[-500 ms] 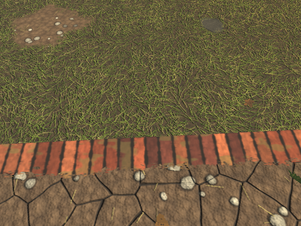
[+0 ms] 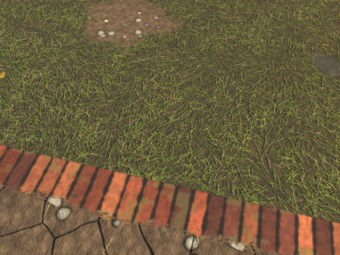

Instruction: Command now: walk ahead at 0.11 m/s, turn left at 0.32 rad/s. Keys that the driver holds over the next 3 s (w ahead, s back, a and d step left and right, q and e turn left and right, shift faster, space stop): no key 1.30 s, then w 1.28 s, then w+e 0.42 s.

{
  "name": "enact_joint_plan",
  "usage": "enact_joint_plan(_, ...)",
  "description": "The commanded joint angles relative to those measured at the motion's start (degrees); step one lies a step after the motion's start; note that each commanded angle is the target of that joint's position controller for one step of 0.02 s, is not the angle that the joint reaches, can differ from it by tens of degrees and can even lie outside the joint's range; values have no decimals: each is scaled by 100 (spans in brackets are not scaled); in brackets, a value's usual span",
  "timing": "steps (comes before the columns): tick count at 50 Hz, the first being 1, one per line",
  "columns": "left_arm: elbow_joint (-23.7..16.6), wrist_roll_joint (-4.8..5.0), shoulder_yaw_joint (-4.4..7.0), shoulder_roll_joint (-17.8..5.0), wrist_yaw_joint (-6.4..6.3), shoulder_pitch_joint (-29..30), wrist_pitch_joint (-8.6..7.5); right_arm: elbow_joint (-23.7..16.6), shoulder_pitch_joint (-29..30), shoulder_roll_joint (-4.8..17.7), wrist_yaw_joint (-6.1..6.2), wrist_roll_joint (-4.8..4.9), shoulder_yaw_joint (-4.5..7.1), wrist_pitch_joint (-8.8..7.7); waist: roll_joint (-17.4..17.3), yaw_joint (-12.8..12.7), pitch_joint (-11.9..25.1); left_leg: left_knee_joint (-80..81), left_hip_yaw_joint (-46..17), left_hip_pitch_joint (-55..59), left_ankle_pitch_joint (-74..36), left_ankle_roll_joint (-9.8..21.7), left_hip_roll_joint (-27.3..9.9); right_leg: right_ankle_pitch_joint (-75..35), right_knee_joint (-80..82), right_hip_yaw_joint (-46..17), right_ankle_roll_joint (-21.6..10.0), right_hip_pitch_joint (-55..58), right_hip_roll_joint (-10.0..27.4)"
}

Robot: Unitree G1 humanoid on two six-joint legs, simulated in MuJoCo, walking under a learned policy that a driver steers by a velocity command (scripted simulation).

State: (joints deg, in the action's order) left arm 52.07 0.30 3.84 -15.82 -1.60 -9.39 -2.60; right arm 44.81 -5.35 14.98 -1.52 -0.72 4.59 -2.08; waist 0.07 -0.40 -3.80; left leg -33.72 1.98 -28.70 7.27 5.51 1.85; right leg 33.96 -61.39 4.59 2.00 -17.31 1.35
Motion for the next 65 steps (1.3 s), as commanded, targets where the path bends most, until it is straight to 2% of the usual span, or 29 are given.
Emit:
enact_joint_plan(1,-349,111,83,-561,46,-169,-34,-328,-508,716,74,93,140,-22,-88,205,1669,1115,-2236,2829,-2737,1314,-1847,-181,-1420,-794,-12,-1998,199)
enact_joint_plan(2,-310,14,122,-609,-40,-59,63,-342,-279,543,97,112,76,0,-21,102,1331,1315,-1967,2106,-2102,1094,-1636,-469,-981,-802,5,-1751,346)
enact_joint_plan(3,-311,-16,160,-654,-86,-122,167,-339,-166,570,109,57,71,15,-224,-46,1188,1493,-1777,1530,-1773,1015,-1470,-697,-752,-776,13,-1324,371)
enact_joint_plan(5,-250,-23,155,-526,-138,-327,257,-317,-134,662,135,-63,87,0,-480,-146,1171,1657,-1536,1148,-1733,1010,-1314,-965,-347,-700,45,-930,291)
enact_joint_plan(7,-225,-22,131,-432,-180,-299,265,-273,-170,669,189,-70,82,-15,-522,-129,1211,1688,-1424,1218,-1644,987,-1272,-1105,259,-719,93,-887,295)
enact_joint_plan(9,-218,-26,106,-386,-198,-166,288,-247,-150,657,245,-58,65,15,-570,-68,1254,1757,-1405,1270,-961,899,-1241,-1304,796,-749,132,-762,334)
enact_joint_plan(12,-211,3,94,-405,-186,34,311,-213,-96,631,279,-68,28,72,-693,33,1075,1957,-1469,1106,407,786,-1178,-1453,1483,-696,140,-456,308)
enact_joint_plan(15,-135,5,80,-385,-137,14,265,-123,-126,532,277,-46,-34,109,-692,38,896,1905,-1584,1149,1016,663,-1151,-1512,2310,-587,76,-115,205)
enact_joint_plan(17,31,-44,52,-304,-67,-261,221,-37,-162,428,280,36,-89,143,-565,-145,803,1709,-1481,1027,1332,372,-969,-2243,3513,-418,-105,523,87)
enact_joint_plan(18,62,-130,51,-419,-38,-328,202,40,-375,345,273,32,-120,126,-405,-107,789,1576,-1423,888,1428,114,-825,-2598,3730,-665,-232,840,321)
enact_joint_plan(19,45,-192,76,-692,-32,-360,192,40,-483,301,256,-24,-128,93,92,73,736,1130,-1134,672,1381,-94,-529,-3039,3754,-1089,-439,964,797)
enact_joint_plan(20,132,-105,122,-812,-15,-158,185,0,-538,188,234,-16,-117,69,913,346,600,1026,-541,979,1059,-266,-80,-2176,3844,-1212,-668,272,855)
enact_joint_plan(21,102,-102,48,-474,20,-35,137,20,-255,294,233,-56,-103,68,855,204,535,824,-496,1506,652,-330,-90,-1436,4101,-1217,-605,-229,746)
enact_joint_plan(22,116,-133,17,-392,21,8,88,-9,-121,359,242,-23,-70,89,813,175,487,737,-525,1714,423,-277,-139,-1223,4172,-1125,-448,-402,656)
enact_joint_plan(24,141,-116,16,-450,15,15,2,78,-157,379,271,-1,-51,162,614,135,403,719,-644,1758,125,-146,-235,-1503,4048,-925,-255,-351,479)
enact_joint_plan(27,293,-60,1,-421,-32,-297,-20,190,-192,303,247,16,-50,157,253,26,484,732,-700,1699,-252,-76,-295,-2008,3790,-784,-247,-13,362)
enact_joint_plan(33,424,-51,-32,-350,-64,-401,55,454,-218,265,253,43,-41,146,-11,-48,548,664,-691,1789,-684,-120,-308,-2400,3631,-692,-286,227,265)
enact_joint_plan(47,704,-59,-84,-204,-64,-449,129,1030,-167,319,329,77,-63,186,-4,-24,382,727,-703,1871,-615,-153,-346,-2383,3717,-563,-249,344,111)
enact_joint_plan(65,942,-68,-168,-54,-95,-842,118,1516,-189,250,348,83,-129,216,-32,18,204,891,-656,1787,-90,-207,-308,-2050,3838,-499,-244,258,36)
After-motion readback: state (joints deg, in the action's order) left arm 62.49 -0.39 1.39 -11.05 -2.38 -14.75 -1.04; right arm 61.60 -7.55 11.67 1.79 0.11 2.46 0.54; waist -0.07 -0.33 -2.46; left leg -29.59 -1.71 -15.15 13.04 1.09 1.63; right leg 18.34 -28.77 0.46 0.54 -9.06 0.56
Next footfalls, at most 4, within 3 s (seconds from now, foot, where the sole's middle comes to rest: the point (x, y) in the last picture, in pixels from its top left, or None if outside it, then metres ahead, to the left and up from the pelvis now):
0.36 right None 0.10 -0.16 -0.76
2.04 right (207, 220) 0.56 -0.13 -0.76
2.62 left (146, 154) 0.85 0.12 -0.76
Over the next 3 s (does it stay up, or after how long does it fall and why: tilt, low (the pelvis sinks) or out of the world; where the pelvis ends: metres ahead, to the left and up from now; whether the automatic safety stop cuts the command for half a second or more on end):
stays up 0.89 0.03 0.02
